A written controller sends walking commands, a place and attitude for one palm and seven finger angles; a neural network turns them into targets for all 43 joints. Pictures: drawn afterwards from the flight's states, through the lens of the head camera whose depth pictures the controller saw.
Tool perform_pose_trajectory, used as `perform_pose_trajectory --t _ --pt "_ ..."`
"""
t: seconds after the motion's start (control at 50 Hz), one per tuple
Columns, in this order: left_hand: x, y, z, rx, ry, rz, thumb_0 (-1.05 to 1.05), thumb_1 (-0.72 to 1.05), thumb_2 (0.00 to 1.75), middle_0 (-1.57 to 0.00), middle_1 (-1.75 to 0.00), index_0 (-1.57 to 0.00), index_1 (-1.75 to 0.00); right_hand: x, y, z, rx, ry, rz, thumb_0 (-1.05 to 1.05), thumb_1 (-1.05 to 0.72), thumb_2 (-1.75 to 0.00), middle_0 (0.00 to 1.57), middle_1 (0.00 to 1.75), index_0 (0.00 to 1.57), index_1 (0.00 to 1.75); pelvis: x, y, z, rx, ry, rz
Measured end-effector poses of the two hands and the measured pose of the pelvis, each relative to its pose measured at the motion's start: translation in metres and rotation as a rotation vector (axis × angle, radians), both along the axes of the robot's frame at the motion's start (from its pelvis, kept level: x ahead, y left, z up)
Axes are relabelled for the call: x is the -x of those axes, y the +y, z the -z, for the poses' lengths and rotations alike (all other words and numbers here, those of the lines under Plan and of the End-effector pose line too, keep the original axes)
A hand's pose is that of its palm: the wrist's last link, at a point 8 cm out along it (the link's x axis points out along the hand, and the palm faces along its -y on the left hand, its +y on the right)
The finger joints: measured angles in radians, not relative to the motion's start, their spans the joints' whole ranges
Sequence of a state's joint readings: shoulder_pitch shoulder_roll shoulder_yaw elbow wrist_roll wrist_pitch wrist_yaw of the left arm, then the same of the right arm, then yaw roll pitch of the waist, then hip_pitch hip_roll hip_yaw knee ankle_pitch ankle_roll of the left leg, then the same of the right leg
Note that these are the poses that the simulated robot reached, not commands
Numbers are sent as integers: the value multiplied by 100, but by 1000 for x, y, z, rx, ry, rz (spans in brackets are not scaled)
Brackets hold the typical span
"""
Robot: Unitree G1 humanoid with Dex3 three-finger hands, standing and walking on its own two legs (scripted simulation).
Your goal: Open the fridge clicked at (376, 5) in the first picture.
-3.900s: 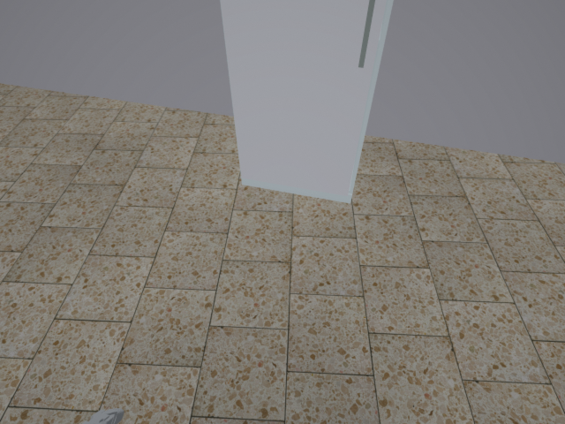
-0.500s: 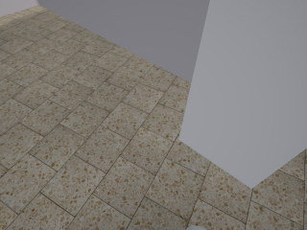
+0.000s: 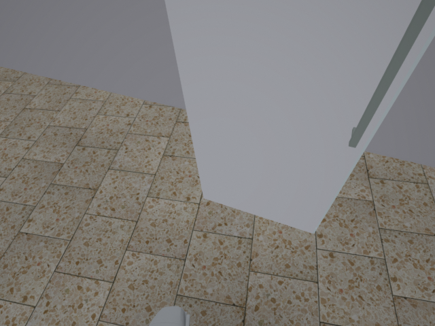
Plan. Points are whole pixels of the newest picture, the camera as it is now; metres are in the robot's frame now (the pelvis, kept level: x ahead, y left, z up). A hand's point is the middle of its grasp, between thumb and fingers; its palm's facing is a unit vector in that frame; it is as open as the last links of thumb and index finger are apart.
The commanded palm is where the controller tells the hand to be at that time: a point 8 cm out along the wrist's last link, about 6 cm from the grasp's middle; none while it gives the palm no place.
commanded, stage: turn to face it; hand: right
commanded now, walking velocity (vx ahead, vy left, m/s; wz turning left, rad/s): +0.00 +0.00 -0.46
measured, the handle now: (400, 48) +0.56 -0.30 +0.20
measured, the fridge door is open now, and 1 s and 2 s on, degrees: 0 0 0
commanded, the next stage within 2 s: take the last steps up to it in 0.36 s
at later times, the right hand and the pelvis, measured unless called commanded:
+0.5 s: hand out of the picture +0.00 -0.12 -0.15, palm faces +0.27 +0.93 -0.26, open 7.4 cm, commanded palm none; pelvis -0.02 +0.08 +0.00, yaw -14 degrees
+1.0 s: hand out of the picture -0.06 -0.17 -0.19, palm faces +0.35 +0.92 -0.15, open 7.4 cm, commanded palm none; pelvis +0.01 +0.00 +0.00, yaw -17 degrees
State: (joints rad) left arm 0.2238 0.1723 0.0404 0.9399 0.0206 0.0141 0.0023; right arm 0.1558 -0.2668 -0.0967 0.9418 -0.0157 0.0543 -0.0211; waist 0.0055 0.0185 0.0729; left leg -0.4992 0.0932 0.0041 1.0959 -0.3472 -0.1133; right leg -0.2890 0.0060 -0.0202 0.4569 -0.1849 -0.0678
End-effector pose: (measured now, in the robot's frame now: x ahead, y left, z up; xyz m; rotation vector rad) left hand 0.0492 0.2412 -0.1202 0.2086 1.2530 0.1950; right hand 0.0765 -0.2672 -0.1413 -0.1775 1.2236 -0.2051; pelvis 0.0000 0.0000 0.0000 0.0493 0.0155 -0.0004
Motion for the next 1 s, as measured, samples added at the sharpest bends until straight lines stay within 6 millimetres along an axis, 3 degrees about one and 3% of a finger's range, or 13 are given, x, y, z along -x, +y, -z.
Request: perform_pose_trajectory --t 0.12,0.26,0.36,0.48,0.62,0.74,0.8,0.88,1.0 --pt "-5 16 8 20 7 37 1 90 90 -21 -30 -20 -30 2 14 -8 22 -38 36 0 -91 -90 20 30 19 30 4 17 2 18 -3 64" --pt "-12 54 33 55 8 82 1 90 90 -21 -30 -20 -30 13 56 -15 53 -106 64 0 -91 -90 20 30 20 30 12 53 14 59 -4 127" --pt "-23 74 35 68 14 127 1 90 90 -20 -30 -20 -30 48 84 -24 55 -80 117 0 -91 -90 20 30 20 30 18 71 8 75 -23 183" --pt "-30 82 29 67 37 191 1 91 90 -20 -30 -20 -30 90 105 -24 31 -35 195 0 -90 -90 20 30 20 30 22 82 1 91 -25 235" --pt "-44 63 23 53 60 296 1 91 90 -20 -30 -19 -30 155 114 -13 -18 52 304 0 -91 -90 20 30 20 30 26 76 0 75 -12 283" --pt "-73 16 11 44 -14 389 1 91 90 -20 -30 -19 -30 223 110 3 -85 194 401 0 -91 -90 20 30 20 30 27 52 2 48 -2 303" --pt "-79 -8 10 37 -70 396 1 91 90 -20 -30 -20 -30 247 102 15 -124 275 424 0 -91 -90 20 30 20 30 25 35 9 35 -13 302" --pt "-67 -22 3 24 -77 338 0 93 90 -20 -30 -20 -30 236 86 15 -150 310 390 0 -91 -90 20 30 20 30 13 19 3 33 -27 292" --pt "-34 -15 5 -13 70 286 -1 94 90 -20 -30 -20 -30 160 51 15 -136 187 343 0 -91 -90 20 30 20 30 -12 2 0 38 -32 297"
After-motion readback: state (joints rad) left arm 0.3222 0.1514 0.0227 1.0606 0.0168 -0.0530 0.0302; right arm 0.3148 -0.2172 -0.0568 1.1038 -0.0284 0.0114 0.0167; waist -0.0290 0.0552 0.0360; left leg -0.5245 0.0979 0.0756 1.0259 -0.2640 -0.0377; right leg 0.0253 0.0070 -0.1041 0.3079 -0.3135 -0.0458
